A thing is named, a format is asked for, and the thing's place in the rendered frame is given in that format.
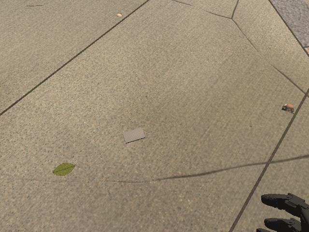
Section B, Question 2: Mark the right robot hand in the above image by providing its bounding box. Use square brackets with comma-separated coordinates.
[256, 193, 309, 232]

